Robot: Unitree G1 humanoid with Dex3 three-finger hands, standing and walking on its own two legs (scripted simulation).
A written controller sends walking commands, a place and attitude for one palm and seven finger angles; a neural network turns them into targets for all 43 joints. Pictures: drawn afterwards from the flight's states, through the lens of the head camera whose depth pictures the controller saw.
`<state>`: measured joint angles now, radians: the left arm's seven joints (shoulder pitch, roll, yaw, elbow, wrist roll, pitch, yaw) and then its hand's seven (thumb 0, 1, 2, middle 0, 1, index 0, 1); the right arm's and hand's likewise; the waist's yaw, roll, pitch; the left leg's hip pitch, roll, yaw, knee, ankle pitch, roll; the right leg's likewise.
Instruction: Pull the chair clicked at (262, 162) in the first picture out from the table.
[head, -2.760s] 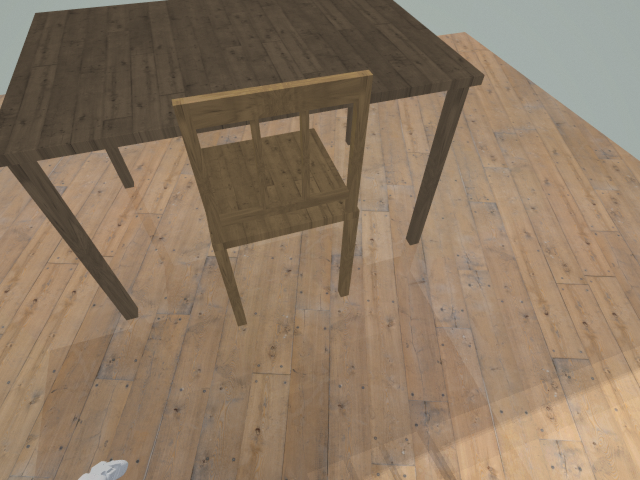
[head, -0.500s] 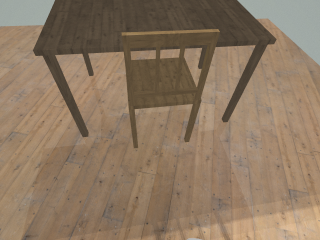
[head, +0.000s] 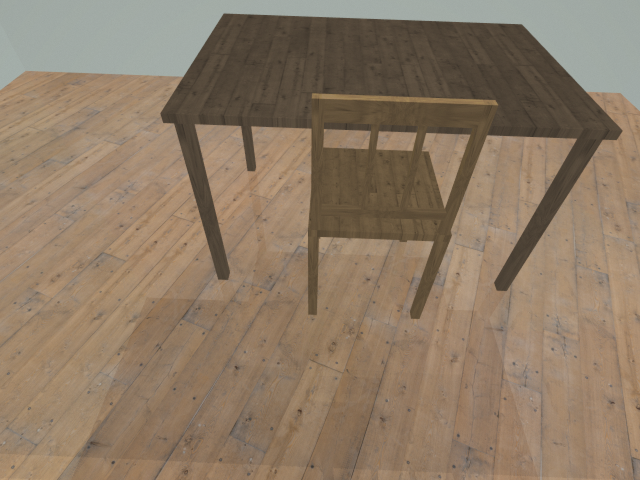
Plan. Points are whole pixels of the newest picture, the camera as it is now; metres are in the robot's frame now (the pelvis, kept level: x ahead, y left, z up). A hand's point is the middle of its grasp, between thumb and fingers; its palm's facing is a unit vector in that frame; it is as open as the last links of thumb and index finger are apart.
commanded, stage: take the last steps up to it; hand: left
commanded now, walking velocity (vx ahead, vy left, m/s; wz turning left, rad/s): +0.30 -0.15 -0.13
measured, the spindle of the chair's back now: (369, 168) +0.84 -0.05 -0.10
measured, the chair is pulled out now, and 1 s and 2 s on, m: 0.00 0.00 0.00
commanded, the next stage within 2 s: come to a stop and stand still in 1.04 s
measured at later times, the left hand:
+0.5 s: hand out of the picture +0.16 +0.12 -0.18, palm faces +0.01 -0.98 -0.20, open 7.4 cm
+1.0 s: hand (295, 373) +0.33 +0.07 -0.18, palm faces -0.06 -0.99 -0.14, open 7.4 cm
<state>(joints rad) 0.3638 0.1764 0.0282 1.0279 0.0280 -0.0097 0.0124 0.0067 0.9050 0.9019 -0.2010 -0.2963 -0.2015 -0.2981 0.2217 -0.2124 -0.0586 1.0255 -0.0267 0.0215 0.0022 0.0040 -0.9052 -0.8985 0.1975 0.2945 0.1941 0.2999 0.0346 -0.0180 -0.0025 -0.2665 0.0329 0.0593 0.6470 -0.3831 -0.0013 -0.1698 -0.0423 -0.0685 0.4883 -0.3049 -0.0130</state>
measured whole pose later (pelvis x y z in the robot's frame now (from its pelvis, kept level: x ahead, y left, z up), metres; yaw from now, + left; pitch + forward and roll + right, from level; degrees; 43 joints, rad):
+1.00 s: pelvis +0.28 -0.11 +0.01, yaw -5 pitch +1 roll -1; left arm 0.24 0.22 0.08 1.05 0.03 0.02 -0.03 0.01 0.92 0.90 -0.20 -0.30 -0.20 -0.30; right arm 0.38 -0.12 -0.04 1.10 -0.03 -0.06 -0.03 0.00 -0.92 -0.90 0.20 0.30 0.20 0.30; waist -0.02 -0.06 0.04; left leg -0.10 0.09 0.18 0.35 -0.26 -0.01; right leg -0.57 -0.12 -0.03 0.92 -0.19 0.01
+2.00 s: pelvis +0.35 -0.12 +0.00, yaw -3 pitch +0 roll +1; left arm 0.31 0.19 0.03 1.11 0.01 0.03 0.04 0.01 0.91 0.90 -0.20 -0.30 -0.20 -0.30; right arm 0.20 -0.14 -0.02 1.06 -0.01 0.01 -0.04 0.00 -0.92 -0.90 0.20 0.30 0.20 0.30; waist 0.02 -0.06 0.03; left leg -0.24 -0.08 0.08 0.39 -0.16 0.08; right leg -0.13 -0.04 0.00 0.48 -0.32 0.01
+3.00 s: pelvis +0.33 -0.13 -0.01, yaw -2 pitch -2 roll -1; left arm 0.34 0.14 -0.01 1.05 0.02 -0.03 0.05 0.01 0.91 0.90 -0.20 -0.30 -0.20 -0.30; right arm 0.24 -0.16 0.01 1.05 -0.01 -0.02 -0.02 0.01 -0.92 -0.90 0.20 0.29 0.20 0.30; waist 0.00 -0.02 0.01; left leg -0.30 -0.03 0.04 0.52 -0.20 0.05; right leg -0.12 0.01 -0.03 0.50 -0.35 -0.02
